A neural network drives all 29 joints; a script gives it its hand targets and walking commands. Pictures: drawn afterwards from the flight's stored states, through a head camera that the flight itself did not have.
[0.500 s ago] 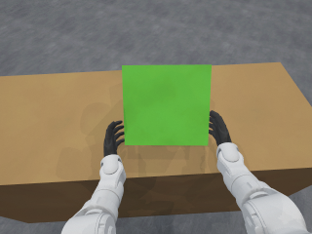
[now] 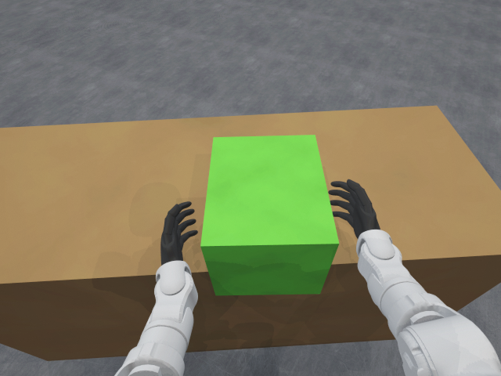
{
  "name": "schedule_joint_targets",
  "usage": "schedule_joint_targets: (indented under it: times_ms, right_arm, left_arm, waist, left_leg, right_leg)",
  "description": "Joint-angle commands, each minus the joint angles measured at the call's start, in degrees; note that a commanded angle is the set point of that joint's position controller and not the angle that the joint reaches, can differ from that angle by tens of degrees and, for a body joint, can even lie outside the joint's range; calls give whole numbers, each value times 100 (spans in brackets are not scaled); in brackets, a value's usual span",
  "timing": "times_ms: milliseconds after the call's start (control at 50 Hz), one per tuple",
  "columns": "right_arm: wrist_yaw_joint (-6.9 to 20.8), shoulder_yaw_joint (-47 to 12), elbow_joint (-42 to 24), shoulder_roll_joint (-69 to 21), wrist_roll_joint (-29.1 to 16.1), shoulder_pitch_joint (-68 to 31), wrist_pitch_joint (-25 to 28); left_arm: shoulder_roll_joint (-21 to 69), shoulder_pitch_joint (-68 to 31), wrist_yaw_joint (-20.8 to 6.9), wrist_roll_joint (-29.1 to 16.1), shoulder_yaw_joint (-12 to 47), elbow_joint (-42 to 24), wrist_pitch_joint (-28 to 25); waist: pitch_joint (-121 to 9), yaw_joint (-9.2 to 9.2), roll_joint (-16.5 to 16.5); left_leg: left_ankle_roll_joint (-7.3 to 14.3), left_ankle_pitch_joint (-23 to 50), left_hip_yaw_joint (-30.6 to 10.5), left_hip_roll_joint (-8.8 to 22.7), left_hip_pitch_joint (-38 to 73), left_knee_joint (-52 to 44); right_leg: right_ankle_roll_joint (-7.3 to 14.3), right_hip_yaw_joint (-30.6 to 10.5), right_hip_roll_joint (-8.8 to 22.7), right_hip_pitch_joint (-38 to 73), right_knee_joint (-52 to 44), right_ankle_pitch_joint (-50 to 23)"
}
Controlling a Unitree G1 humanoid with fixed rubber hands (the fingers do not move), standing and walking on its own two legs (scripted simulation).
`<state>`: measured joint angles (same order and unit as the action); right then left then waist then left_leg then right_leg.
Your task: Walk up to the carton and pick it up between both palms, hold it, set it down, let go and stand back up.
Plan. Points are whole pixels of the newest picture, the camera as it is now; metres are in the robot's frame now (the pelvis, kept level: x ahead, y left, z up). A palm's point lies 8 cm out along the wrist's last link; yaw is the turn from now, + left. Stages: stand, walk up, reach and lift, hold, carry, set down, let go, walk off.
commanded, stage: set down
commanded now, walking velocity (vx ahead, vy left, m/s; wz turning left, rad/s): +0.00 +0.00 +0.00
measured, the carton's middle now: (265, 214) +0.42 +0.00 +0.00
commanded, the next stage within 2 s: none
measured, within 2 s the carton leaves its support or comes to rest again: neither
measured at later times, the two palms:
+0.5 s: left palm (153, 283) +0.27 +0.19 +0.01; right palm (378, 265) +0.30 -0.17 +0.01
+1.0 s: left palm (155, 309) +0.23 +0.17 +0.02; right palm (402, 293) +0.25 -0.19 +0.02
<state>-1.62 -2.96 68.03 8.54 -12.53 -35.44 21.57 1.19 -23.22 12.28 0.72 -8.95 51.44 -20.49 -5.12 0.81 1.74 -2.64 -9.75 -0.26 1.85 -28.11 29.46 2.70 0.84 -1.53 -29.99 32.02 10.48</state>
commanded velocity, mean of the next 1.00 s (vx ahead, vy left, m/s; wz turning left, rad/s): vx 0.00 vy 0.00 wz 0.00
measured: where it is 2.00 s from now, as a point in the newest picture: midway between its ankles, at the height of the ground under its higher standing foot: outside the picture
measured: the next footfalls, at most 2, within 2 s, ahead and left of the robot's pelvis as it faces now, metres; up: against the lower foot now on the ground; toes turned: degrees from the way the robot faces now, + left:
none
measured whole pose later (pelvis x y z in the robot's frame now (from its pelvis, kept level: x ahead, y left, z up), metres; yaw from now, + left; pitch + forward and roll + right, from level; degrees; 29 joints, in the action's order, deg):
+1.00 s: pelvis +0.01 +0.01 +0.01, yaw +0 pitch +1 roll +0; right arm 4.7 0.9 24.1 10.5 -12.5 4.9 6.7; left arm 1.2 10.2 12.9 0.1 2.9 9.3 6.2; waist -3.7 0.8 1.7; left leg -2.0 -10.0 -0.3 2.0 -16.0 25.4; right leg 1.7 0.8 -1.7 -16.4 25.0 9.3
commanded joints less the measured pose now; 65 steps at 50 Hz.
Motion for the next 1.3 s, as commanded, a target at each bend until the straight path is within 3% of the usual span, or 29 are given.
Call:
schedule_joint_targets:
  times_ms: [0,20,80,140,200,220,260,280,340,360,380,440,500,520,540,620,660,720,800,840,900,940,1080,1180,1280]
  right_arm:
    - [177,56,-1234,1384,-512,-836,8]
    - [184,146,-1181,1444,-458,-656,17]
    - [225,286,-1671,1560,-457,-311,133]
    - [273,351,-2170,1650,-429,10,240]
    - [314,432,-2601,1746,-414,156,272]
    - [342,445,-2760,1775,-448,663,324]
    - [381,428,-2894,1797,-430,977,287]
    - [378,438,-2913,1792,-417,785,213]
    - [479,392,-3066,1788,-519,1598,103]
    - [511,398,-3061,1778,-507,1405,34]
    - [565,530,-3054,1893,-468,1642,7]
    - [714,588,-2968,1946,-556,2280,-134]
    - [816,736,-3433,1969,-461,2740,-234]
    - [827,793,-3585,1945,-430,2468,-260]
    - [838,790,-3811,1922,-461,2981,-268]
    - [881,831,-4736,1825,-389,3417,-337]
    - [823,789,-4969,1728,-318,3434,-457]
    - [714,711,-5281,1463,-154,3262,-728]
    - [639,763,-5821,1424,-71,3424,-1032]
    - [551,790,-5704,1427,66,3590,-1234]
    - [486,816,-5565,1344,136,3856,-1516]
    - [439,822,-5601,1290,266,3973,-1649]
    - [312,785,-5979,1041,419,4391,-1647]
    - [338,710,-5802,1006,407,4718,-1481]
    - [340,663,-5726,983,447,4842,-1173]
  left_arm:
    - [-873,-1216,26,-226,338,-1274,222]
    - [-755,-1025,17,-248,483,-1360,282]
    - [-756,-566,28,-209,489,-1813,339]
    - [-665,-175,-16,-225,643,-2210,452]
    - [-679,-62,-17,-279,718,-2551,589]
    - [-576,502,-11,-253,793,-2787,612]
    - [-569,734,-12,-217,800,-3045,726]
    - [-684,467,-34,-217,770,-2906,810]
    - [-557,1154,13,-145,926,-3560,996]
    - [-575,910,30,-184,937,-3494,1059]
    - [-514,1084,80,-146,1024,-3724,1113]
    - [-290,1615,160,-93,1249,-4092,1345]
    - [-275,2073,177,-120,1410,-4461,1539]
    - [-320,1793,196,-124,1388,-4458,1594]
    - [-375,2308,203,-120,1394,-4658,1644]
    - [-373,2881,178,-155,1574,-5265,1873]
    - [-476,2895,166,-170,1466,-5189,1975]
    - [-648,2623,112,-199,1399,-4987,2190]
    - [-741,2475,95,-360,1420,-5442,2377]
    - [-830,2447,35,-386,1289,-5384,2501]
    - [-883,2558,-45,-308,1197,-5356,2712]
    - [-922,2666,-130,-305,1098,-5270,2837]
    - [-1129,3049,-318,-346,907,-5326,2798]
    - [-1153,3394,-422,-272,852,-5195,2630]
    - [-1272,3656,-486,-228,797,-5033,2318]
  waist:
    - [-2020,173,15]
    - [-1969,23,8]
    - [-2207,88,30]
    - [-2241,-79,133]
    - [-2278,-35,160]
    - [-2286,-92,190]
    - [-2133,-70,263]
    - [-1968,-60,270]
    - [-1686,-107,198]
    - [-1511,-8,195]
    - [-1401,-114,153]
    - [-784,-150,46]
    - [-640,-187,210]
    - [-579,-173,183]
    - [-483,-104,238]
    - [-440,-40,359]
    - [-179,43,428]
    - [148,19,594]
    - [38,-7,611]
    - [83,-34,702]
    - [312,-119,524]
    - [282,-65,561]
    - [319,17,593]
    - [60,24,432]
    - [-291,34,500]
  left_leg:
    - [67,-208,369,-193,1011,-467]
    - [73,-231,293,-172,1143,-510]
    - [32,93,292,-150,1400,-546]
    - [51,532,258,-154,1505,-525]
    - [36,655,235,-147,1559,-518]
    - [44,810,183,-127,1762,-536]
    - [55,837,200,-121,1917,-598]
    - [60,675,230,-156,1763,-611]
    - [85,565,159,-139,2088,-762]
    - [79,348,163,-126,1964,-825]
    - [69,238,139,-118,2056,-868]
    - [53,-292,-14,-40,2316,-1104]
    - [89,-667,-111,26,2396,-1239]
    - [117,-870,-56,5,2229,-1263]
    - [98,-844,-125,41,2340,-1336]
    - [130,-595,-15,11,2444,-1375]
    - [182,-576,190,-80,2227,-1379]
    - [302,-992,331,-115,2044,-1454]
    - [330,-889,385,-145,2184,-1366]
    - [328,-782,477,-193,2291,-1289]
    - [296,-700,487,-188,2357,-1360]
    - [305,-590,524,-207,2352,-1362]
    - [331,-204,565,-226,2108,-1392]
    - [298,183,555,-243,2294,-1318]
    - [301,475,535,-270,2259,-1197]
  right_leg:
    - [-76,-173,-75,2018,-908,570]
    - [-64,-127,-86,2107,-894,389]
    - [-79,-40,-134,2290,-901,87]
    - [-97,-20,-146,2621,-846,-579]
    - [-74,-16,-189,2674,-860,-618]
    - [-68,43,-204,2793,-863,-920]
    - [-57,54,-211,2878,-898,-981]
    - [-64,7,-178,2819,-935,-718]
    - [-5,47,-173,2769,-1033,-647]
    - [6,15,-152,2542,-1091,-266]
    - [40,56,-159,2493,-1102,-197]
    - [111,108,-164,2068,-1289,363]
    - [99,65,-125,2064,-1333,505]
    - [82,31,-96,1993,-1343,726]
    - [55,-8,-76,2128,-1351,559]
    - [-3,-45,-87,2266,-1415,434]
    - [-5,-137,-14,2274,-1507,632]
    - [-46,-220,111,2140,-1604,1242]
    - [-10,-274,238,2080,-1581,1347]
    - [-28,-354,308,2025,-1644,1499]
    - [-39,-389,358,2071,-1724,1493]
    - [-81,-432,392,2176,-1768,1515]
    - [-258,-346,302,2557,-1650,730]
    - [-234,-260,256,2640,-1599,132]
    - [-236,-227,229,2802,-1469,-451]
